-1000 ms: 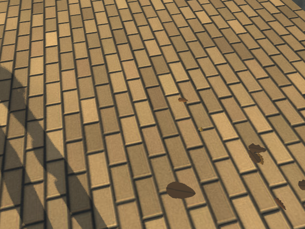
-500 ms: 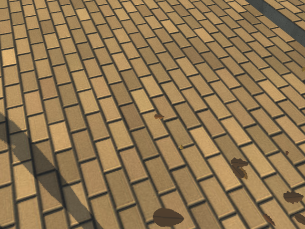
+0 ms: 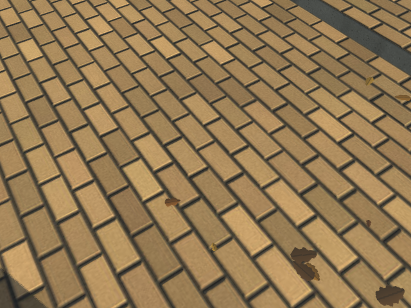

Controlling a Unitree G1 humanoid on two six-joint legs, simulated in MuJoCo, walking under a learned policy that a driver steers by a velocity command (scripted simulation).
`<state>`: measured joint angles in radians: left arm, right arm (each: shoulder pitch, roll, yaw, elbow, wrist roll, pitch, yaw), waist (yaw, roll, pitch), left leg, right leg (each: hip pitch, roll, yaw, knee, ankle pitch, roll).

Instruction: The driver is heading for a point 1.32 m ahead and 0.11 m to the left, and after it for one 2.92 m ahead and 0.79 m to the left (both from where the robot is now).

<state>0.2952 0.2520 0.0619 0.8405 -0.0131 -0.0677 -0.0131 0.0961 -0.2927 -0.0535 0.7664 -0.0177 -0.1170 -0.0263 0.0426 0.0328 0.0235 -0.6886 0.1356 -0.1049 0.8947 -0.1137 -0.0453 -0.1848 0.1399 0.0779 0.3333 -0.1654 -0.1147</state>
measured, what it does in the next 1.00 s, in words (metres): walks ahead: left foot, then right foot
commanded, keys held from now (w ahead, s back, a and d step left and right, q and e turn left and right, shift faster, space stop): w+e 0.06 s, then w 0.68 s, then w+q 0.26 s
